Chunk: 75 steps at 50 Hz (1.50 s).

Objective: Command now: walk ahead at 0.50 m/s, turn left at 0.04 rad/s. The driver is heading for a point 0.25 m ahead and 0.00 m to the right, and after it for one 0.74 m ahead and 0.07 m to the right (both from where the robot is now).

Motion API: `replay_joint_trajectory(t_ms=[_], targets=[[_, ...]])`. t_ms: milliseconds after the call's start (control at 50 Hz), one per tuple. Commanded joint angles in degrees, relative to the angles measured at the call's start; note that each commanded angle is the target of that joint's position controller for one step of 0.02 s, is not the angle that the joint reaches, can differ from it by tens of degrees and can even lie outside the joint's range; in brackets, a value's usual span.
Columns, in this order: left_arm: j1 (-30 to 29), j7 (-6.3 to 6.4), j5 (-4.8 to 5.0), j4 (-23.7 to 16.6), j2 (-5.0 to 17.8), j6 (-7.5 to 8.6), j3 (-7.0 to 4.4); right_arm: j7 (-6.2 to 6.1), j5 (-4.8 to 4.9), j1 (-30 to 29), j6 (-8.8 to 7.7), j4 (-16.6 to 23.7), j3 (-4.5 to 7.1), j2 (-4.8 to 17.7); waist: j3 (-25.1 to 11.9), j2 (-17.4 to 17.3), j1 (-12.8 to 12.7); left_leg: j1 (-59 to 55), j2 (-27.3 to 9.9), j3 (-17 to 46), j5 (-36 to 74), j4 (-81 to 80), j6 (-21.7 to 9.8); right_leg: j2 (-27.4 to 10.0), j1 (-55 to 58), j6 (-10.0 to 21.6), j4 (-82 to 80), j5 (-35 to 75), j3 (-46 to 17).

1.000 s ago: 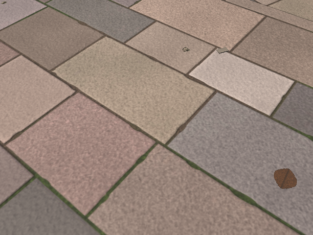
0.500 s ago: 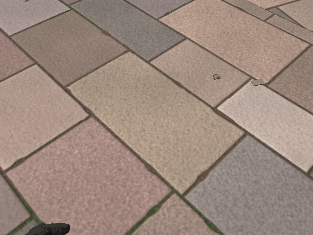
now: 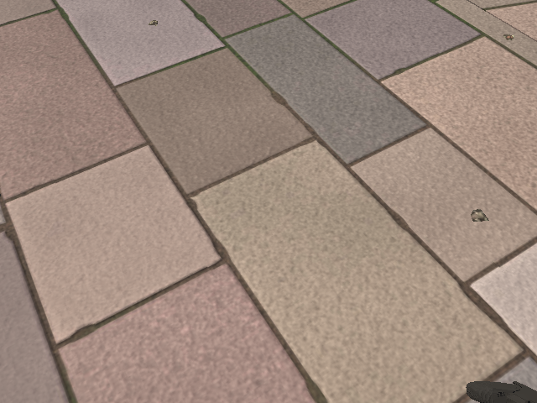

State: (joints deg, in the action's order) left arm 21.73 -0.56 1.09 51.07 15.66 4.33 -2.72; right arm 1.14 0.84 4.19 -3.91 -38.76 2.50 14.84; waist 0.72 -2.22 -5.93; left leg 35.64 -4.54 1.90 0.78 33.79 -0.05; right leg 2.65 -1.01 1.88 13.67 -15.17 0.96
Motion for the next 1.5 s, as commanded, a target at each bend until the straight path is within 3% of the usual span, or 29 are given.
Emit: replay_joint_trajectory(t_ms=[20,60,100,120,140,160,180,240,340,540,600,640,660,680,700,760,840,960,1060,1120,1140,1160,1180,1200,1260,1320,1400,1460,1500], targets=[[1.36,0.44,0.35,-1.43,10.30,-0.27,-2.35,0.85,0.31,-6.79,-1.34,6.04,0.81,3.82,2.60,6.60,0.93,-0.92,1.50,-1.17,-1.36,-3.43,-1.41,-16.51,0.71,8.39,-1.78,19.50,-8.39],[0.55,0.72,0.36,-1.15,11.37,-0.86,-2.70,1.07,0.14,-4.16,-1.57,5.68,1.43,5.37,1.01,7.40,3.34,-6.05,2.88,-2.19,-4.87,-5.44,-3.11,-17.01,2.83,7.19,2.43,28.12,-7.97],[-0.74,0.97,0.14,-1.66,10.26,-1.16,-2.16,0.38,-0.47,9.68,-1.49,1.70,3.65,9.60,-7.96,6.07,10.43,-27.37,3.69,-3.15,-3.09,-6.79,-6.38,-12.62,-2.18,4.44,18.70,38.87,-3.76],[-0.74,1.08,-1.67,-3.47,6.88,-0.87,-0.76,-0.34,-1.15,20.46,-1.12,-0.01,4.81,14.09,-17.15,-1.83,13.97,-44.93,-8.35,10.49,-0.42,-4.54,-10.43,-8.75,-14.54,2.19,37.63,20.77,-0.95],[6.19,0.56,-0.91,-3.86,1.48,0.41,0.81,0.14,-1.02,21.11,-0.86,-1.02,5.04,16.52,-22.94,-16.70,9.73,-59.18,-18.45,36.22,-13.35,-11.94,-18.87,0.38,-35.08,-0.34,54.05,-16.93,-3.06],[2.08,0.15,0.34,-3.31,7.93,1.33,-0.62,0.17,-0.37,20.28,-0.72,-0.55,3.68,10.92,-18.70,-9.50,11.95,-56.34,-16.72,36.79,-21.36,-15.16,-17.03,-2.93,-41.70,0.18,59.61,-17.73,-8.05],[-3.34,-0.15,1.17,-5.03,9.77,1.90,-1.22,0.03,-0.24,16.46,-0.79,-0.26,2.95,9.24,-10.73,-6.34,11.44,-48.93,-14.72,28.57,-19.00,-16.42,-14.92,-5.43,-44.25,0.70,59.40,-12.19,-6.63],[-5.60,0.11,-0.31,-5.25,7.56,1.23,-1.34,0.38,-1.46,9.32,-1.17,0.14,2.04,6.56,-3.46,-1.97,6.26,-31.58,-9.39,16.49,-4.61,-21.28,-13.61,-10.38,-36.88,-0.53,52.29,-2.26,-5.39],[-9.44,0.47,-1.06,-6.53,4.57,-0.57,-0.78,-0.07,-0.82,10.76,-2.21,-2.50,2.70,8.34,-0.38,-0.90,5.24,-26.54,-8.10,8.76,2.08,-26.16,-14.60,-11.27,-38.05,-2.93,41.57,6.17,-4.53],[-25.51,-1.90,-0.24,-11.80,4.06,0.92,0.02,-1.28,0.28,18.94,-0.24,-8.52,3.27,10.79,3.18,-1.18,10.02,-36.11,-9.30,3.51,2.38,-23.09,-10.81,-7.17,-36.01,-0.67,17.02,17.17,-2.37],[-21.07,-2.25,-0.41,-11.09,6.26,1.28,-0.87,-1.72,0.37,17.71,0.69,-9.18,3.62,11.82,0.19,-2.80,6.67,-39.57,-9.78,3.15,15.72,-16.37,-8.96,-4.69,-28.05,1.80,14.60,11.10,-0.21],[-4.22,-1.40,-0.99,-6.38,11.37,1.24,-3.34,-2.10,-0.35,17.03,1.14,-8.29,2.45,9.48,-11.51,-0.25,-0.78,-30.60,-4.44,-1.32,18.63,4.77,-5.71,-6.99,-2.12,5.98,15.84,14.30,-2.44],[2.54,-1.00,-1.73,-5.32,17.25,0.81,-4.82,-1.61,-0.79,23.39,0.09,-6.80,0.53,3.63,-20.60,12.31,0.28,-6.88,4.14,-4.31,-4.06,27.75,-1.08,-21.71,21.59,15.08,14.46,7.04,-27.16],[3.95,-1.12,-0.61,-4.72,13.55,0.48,-3.82,-1.33,-0.47,22.47,-1.19,-7.71,0.50,4.46,-24.08,16.53,-0.76,2.81,7.67,3.08,-33.96,37.16,-0.74,-25.13,25.09,17.79,5.55,-0.73,-42.90],[0.04,-1.00,-0.28,-5.28,10.65,0.45,-2.73,-0.89,1.10,17.57,-2.02,-6.49,1.89,9.36,-15.17,12.31,-0.68,8.71,3.98,4.86,-31.96,41.48,-1.61,-23.36,18.71,14.76,4.07,-5.74,-36.17],[-9.53,-1.07,-1.63,-6.79,5.81,0.70,-1.23,-1.39,0.06,11.74,-1.57,-5.29,2.24,8.43,-2.52,6.62,4.40,3.50,-2.88,2.29,-19.32,32.69,-2.02,-17.12,-3.86,11.00,-1.36,3.11,-20.02],[-9.70,-0.95,-1.39,-5.43,7.12,1.83,-1.73,-1.78,-0.45,12.34,0.28,-5.57,1.85,5.55,-0.88,6.71,6.85,0.35,-4.08,1.65,-13.04,25.84,-0.01,-15.44,-10.50,12.25,-6.12,12.46,-12.62],[-5.50,0.45,-0.94,-2.72,8.66,1.01,-1.93,-0.91,-0.87,0.93,-0.63,-2.91,0.89,3.19,1.95,5.06,3.67,-1.57,-1.37,-1.27,4.59,3.80,0.80,-11.79,-9.19,9.17,-5.77,24.76,-3.21],[-2.35,1.07,-0.53,-0.02,9.29,-0.86,-1.96,0.61,-0.92,-2.76,-1.36,-1.52,1.06,4.36,-0.04,6.80,2.90,-5.98,1.90,-1.10,4.76,-4.38,-1.10,-13.99,-1.33,7.17,2.11,32.83,-3.63],[-4.74,1.42,-0.42,0.05,9.11,-1.57,-1.98,0.35,-1.98,7.35,-1.71,-5.01,2.61,8.24,-5.54,5.82,8.54,-19.99,3.76,-2.23,9.35,-10.29,-4.14,-11.11,-0.14,3.68,15.01,37.65,-3.24],[-2.97,1.46,-1.64,-0.73,6.91,-1.38,-1.12,-0.14,-2.86,12.44,-1.76,-5.88,3.33,11.96,-12.39,0.46,9.39,-33.30,-3.56,3.88,33.27,-6.24,-6.74,-7.37,-6.47,0.99,26.27,25.74,-1.01],[6.89,0.86,-2.28,0.92,0.71,-0.93,0.90,-0.47,-3.39,13.64,-0.93,-6.25,2.94,12.60,-20.66,-11.77,6.11,-52.39,-17.58,19.27,47.54,-2.88,-17.76,-0.90,-23.30,-3.13,44.72,-10.54,-0.69],[7.40,0.53,-0.96,2.43,3.53,-1.07,0.44,-0.22,-1.81,14.94,-0.15,-6.76,1.84,7.81,-25.53,-10.54,7.83,-51.78,-18.68,24.41,39.44,-5.40,-20.09,-0.84,-25.89,-4.11,51.53,-25.93,-6.55],[2.56,0.54,0.23,1.23,7.70,-1.56,-0.71,-0.01,-1.03,11.95,0.27,-6.52,1.49,7.22,-19.56,-6.63,8.25,-45.19,-15.89,20.87,28.27,-8.29,-17.90,-2.93,-28.47,-4.18,54.10,-24.90,-7.30],[-4.16,2.35,-0.70,-0.12,6.52,-4.57,-1.16,-0.46,-2.00,1.22,0.74,-5.75,0.71,5.41,-7.50,-3.39,4.64,-24.15,-10.74,13.89,6.40,-15.77,-13.01,-7.60,-24.82,-4.89,44.73,-16.20,-5.53],[-1.88,3.24,-1.21,1.44,3.53,-5.84,-0.57,-0.84,-2.79,-1.66,1.21,-6.52,0.96,5.65,-7.21,-6.19,2.96,-16.21,-7.27,8.50,0.33,-18.79,-12.13,-6.25,-14.56,-4.95,32.43,-10.80,-2.82],[-2.38,2.62,-2.18,2.82,3.13,-6.21,-0.63,-1.43,-1.31,-2.03,2.05,-8.41,0.74,5.46,-6.88,-4.32,2.23,-11.83,-4.89,5.90,-21.38,-19.75,-8.96,-4.81,-4.59,-2.80,18.26,5.22,-0.47],[-6.95,2.93,-2.22,1.47,8.63,-6.05,-1.54,-1.59,-1.66,2.10,2.65,-10.24,0.44,4.37,1.07,4.39,6.32,-12.45,1.54,1.74,-29.84,-17.56,-1.87,-8.79,-13.02,1.09,10.18,-6.03,-5.07],[-8.95,2.77,-2.14,2.16,5.05,-4.73,-0.83,-2.29,-1.84,1.54,2.89,-10.86,0.42,4.24,2.21,7.77,6.40,-21.48,2.74,-0.12,-20.84,-12.57,-1.11,-7.94,-21.28,-0.01,6.25,-12.48,-5.34]])
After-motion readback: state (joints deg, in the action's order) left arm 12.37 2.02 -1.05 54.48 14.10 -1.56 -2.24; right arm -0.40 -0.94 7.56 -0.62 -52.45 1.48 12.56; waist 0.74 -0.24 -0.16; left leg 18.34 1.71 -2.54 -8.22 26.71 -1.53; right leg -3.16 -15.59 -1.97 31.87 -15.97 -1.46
